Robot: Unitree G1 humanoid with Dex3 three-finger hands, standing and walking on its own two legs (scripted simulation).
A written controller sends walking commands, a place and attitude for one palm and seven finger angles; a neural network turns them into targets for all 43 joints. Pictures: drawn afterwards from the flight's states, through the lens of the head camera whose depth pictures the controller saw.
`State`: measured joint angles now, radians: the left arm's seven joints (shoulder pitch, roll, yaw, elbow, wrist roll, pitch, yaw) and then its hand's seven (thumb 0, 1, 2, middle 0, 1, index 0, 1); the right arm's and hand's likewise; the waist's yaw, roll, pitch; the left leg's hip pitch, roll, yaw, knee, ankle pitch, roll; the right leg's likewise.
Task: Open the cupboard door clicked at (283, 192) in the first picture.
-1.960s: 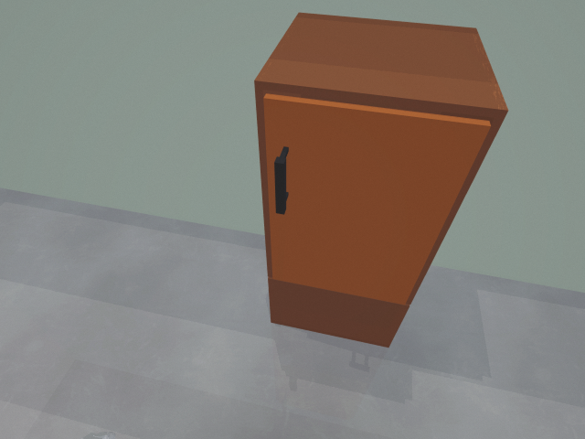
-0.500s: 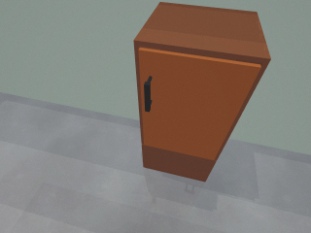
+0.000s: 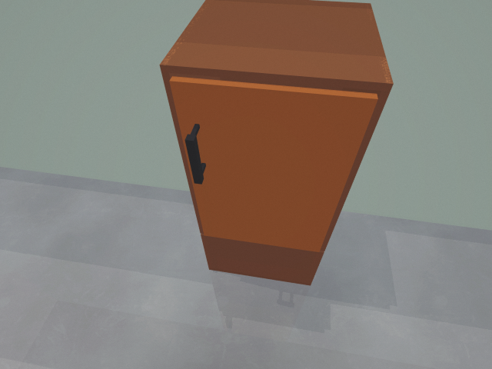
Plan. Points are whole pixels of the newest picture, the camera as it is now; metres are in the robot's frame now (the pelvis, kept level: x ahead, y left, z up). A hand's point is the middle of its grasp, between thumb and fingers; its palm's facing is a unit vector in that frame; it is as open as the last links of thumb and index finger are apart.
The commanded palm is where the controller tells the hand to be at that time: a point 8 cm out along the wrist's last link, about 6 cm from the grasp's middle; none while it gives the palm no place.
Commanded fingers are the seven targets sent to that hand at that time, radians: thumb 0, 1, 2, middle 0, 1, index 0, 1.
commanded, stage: come to a stop and stand still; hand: left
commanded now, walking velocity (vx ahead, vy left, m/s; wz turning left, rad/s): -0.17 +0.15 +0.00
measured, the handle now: (197, 154) +0.55 +0.16 -0.01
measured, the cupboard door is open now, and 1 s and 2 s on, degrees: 0 0 0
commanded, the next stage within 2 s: look again from close up in 0.86 s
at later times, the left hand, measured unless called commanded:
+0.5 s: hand out of the picture +0.04 +0.22 -0.17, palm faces +0.04 -0.98 -0.20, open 7.4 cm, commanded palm none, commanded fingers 0.00 0.90 0.90 -0.20 -0.30 -0.20 -0.30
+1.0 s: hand out of the picture -0.01 +0.23 -0.17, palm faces -0.03 -0.98 -0.19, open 7.4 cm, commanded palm none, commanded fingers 0.00 0.90 0.90 -0.20 -0.30 -0.20 -0.30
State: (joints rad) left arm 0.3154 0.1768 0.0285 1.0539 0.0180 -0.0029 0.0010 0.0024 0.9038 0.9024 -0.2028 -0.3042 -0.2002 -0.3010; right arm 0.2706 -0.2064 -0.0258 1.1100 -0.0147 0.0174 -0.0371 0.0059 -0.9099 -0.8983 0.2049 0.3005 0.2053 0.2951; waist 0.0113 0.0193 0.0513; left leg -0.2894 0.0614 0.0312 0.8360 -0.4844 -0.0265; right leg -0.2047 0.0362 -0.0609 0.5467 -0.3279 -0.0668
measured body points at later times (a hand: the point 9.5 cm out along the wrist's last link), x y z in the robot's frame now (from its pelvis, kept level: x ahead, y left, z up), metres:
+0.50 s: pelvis +0.01 +0.04 +0.00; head +0.03 +0.05 +0.45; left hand +0.04 +0.27 -0.16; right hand +0.09 -0.19 -0.15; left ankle +0.05 +0.14 -0.73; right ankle -0.02 -0.08 -0.73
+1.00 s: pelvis +0.01 +0.06 +0.01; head +0.02 +0.06 +0.46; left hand +0.00 +0.28 -0.15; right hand -0.02 -0.17 -0.15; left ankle +0.05 +0.14 -0.73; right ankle -0.02 -0.08 -0.73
